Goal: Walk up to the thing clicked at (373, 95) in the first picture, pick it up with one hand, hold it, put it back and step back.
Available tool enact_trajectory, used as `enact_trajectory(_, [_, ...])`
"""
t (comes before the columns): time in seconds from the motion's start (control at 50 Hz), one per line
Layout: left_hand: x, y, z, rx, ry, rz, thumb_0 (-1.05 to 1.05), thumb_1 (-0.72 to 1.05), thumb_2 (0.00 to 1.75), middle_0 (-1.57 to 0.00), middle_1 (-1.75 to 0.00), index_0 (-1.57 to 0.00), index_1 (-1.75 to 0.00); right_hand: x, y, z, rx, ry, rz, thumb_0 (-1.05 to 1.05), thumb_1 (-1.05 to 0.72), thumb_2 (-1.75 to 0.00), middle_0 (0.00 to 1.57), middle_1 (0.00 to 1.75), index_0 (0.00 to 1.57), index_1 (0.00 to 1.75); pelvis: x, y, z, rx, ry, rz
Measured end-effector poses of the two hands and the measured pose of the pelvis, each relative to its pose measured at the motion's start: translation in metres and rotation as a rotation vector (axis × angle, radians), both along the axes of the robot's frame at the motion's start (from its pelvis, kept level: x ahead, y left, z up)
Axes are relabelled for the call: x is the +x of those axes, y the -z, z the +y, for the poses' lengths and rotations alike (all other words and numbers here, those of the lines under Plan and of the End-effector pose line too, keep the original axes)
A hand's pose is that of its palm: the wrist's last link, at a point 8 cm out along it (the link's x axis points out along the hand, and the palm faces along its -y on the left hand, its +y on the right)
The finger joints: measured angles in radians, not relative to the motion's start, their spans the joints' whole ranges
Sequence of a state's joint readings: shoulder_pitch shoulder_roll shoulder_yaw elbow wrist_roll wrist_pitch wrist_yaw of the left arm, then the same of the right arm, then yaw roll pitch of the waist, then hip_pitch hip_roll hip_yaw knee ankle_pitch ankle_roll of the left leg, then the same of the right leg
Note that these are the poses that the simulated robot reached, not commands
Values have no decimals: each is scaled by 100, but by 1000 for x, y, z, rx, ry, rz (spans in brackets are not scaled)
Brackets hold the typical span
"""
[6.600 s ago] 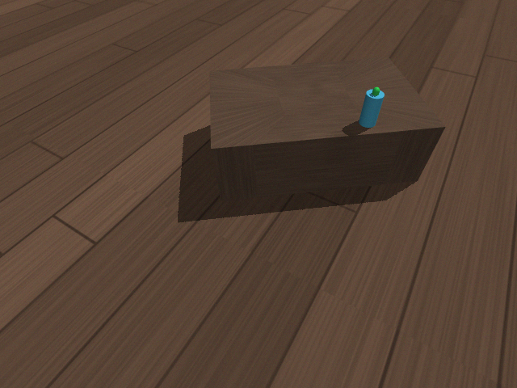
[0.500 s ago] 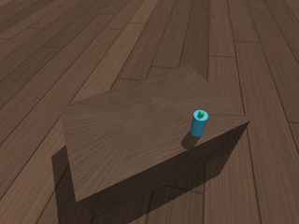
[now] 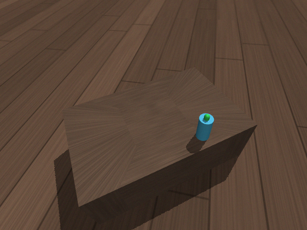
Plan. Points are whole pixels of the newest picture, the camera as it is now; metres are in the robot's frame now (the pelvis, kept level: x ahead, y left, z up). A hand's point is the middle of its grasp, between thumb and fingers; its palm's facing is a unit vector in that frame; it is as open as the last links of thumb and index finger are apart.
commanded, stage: stand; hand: right
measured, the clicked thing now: (204, 125) +0.68 -0.23 -0.33
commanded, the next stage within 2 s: walk up in 0.36 s
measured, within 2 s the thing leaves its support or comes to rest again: neither
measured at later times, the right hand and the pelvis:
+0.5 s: hand out of the picture +0.04 -0.29 -0.16, palm faces -0.07 +0.90 -0.42, open 7.4 cm; pelvis +0.01 -0.02 -0.01, yaw +4 degrees
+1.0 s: hand out of the picture +0.23 -0.44 -0.14, palm faces -0.22 +0.79 -0.57, open 7.4 cm; pelvis +0.11 -0.14 -0.04, yaw +13 degrees
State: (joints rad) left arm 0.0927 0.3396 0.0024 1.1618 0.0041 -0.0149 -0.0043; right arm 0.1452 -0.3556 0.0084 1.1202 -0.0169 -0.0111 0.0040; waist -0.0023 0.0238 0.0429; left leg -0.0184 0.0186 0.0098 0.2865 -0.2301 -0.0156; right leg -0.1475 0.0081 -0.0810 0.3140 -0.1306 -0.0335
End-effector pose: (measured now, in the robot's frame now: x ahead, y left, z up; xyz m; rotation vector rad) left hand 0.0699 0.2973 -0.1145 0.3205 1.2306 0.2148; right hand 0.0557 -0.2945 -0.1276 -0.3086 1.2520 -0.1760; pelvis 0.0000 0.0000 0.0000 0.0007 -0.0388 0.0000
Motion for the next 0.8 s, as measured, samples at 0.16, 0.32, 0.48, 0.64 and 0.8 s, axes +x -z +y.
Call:
enact_trajectory(0.16, [-3,1,0,0,-3,9,0,90,90,-21,-30,-20,-30,-2,0,-1,0,1,8,0,-91,-90,20,30,20,30,0,0,-1,0,0,0])
enact_trajectory(0.32, [-3,1,-1,0,-1,12,0,90,90,-21,-30,-20,-30,-1,1,-2,-1,-2,7,0,-91,-90,20,30,20,30,1,0,-1,1,1,1])
enact_trajectory(0.48, [12,3,6,-13,-45,-53,0,90,90,-21,-30,-20,-30,-15,-6,-28,-85,-20,12,0,-90,-90,21,30,20,30,4,10,-20,26,-66,15])
enact_trajectory(0.64, [43,9,-22,23,-49,-85,0,91,90,-20,-30,-20,-30,-8,-15,-118,-215,-59,80,0,-90,-90,21,30,20,30,33,28,-73,26,-99,14])
enact_trajectory(0.8, [55,16,-100,-25,-80,-139,0,91,90,-20,-30,-20,-30,77,-15,-178,-251,-125,6,1,-90,-90,20,30,20,30,64,31,-123,8,-156,-17])
